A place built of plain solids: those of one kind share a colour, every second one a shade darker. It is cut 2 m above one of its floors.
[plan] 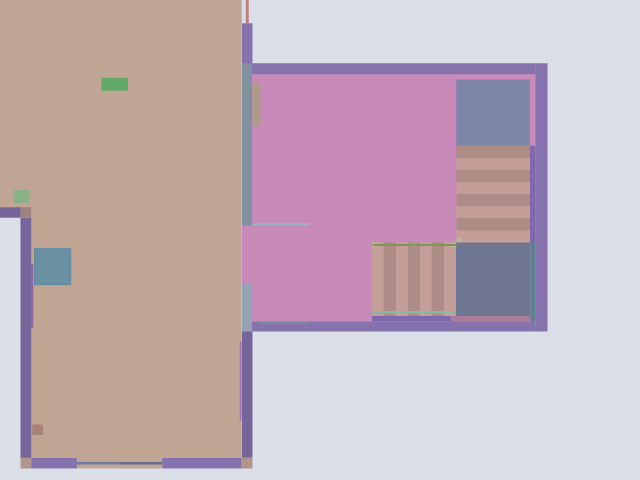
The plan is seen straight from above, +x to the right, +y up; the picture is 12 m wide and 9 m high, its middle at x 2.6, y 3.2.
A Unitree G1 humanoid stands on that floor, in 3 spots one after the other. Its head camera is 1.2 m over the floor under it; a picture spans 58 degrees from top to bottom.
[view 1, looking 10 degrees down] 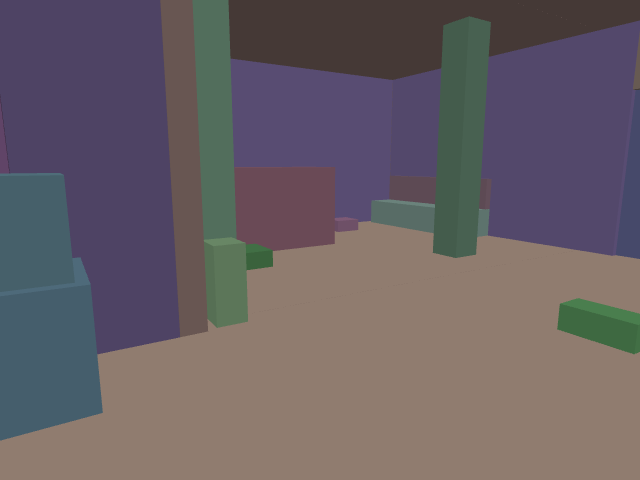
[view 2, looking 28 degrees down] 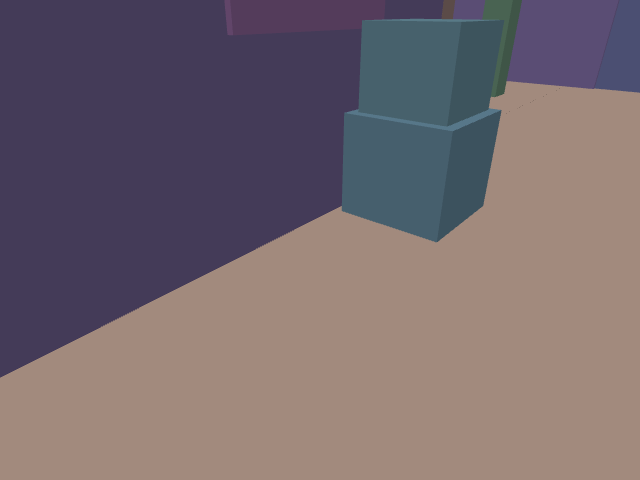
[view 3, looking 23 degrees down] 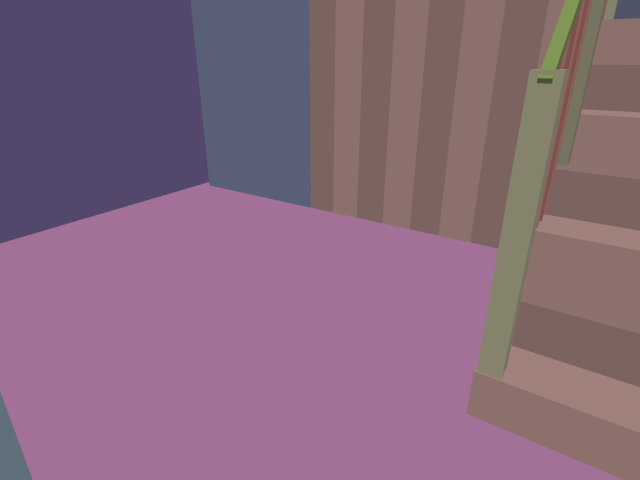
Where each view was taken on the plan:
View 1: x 0.14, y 2.92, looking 148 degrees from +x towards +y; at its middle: lobby_desk_body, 6.41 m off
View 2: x -1.16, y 0.21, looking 130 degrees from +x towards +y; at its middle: lobby_floor_slab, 2.56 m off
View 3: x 2.27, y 2.92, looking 34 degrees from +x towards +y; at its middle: floor_slab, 3.07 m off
